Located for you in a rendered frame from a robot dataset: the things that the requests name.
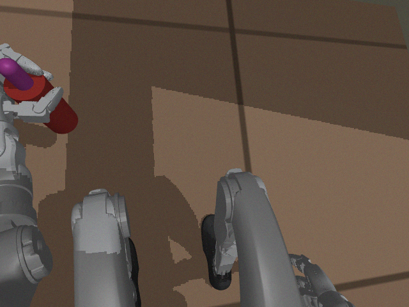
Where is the right robot foot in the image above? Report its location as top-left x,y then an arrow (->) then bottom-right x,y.
201,214 -> 231,290

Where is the right robot hand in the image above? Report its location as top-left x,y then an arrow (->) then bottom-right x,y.
289,254 -> 337,307

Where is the bottle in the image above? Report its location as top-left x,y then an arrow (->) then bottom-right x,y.
0,58 -> 78,134

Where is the left robot hand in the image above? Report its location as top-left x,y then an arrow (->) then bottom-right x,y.
0,43 -> 63,125

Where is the left robot foot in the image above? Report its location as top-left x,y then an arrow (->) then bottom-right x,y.
128,238 -> 141,307

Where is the right robot arm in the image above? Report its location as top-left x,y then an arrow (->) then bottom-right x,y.
317,291 -> 355,307

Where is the left robot arm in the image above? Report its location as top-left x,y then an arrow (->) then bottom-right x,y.
0,120 -> 53,307

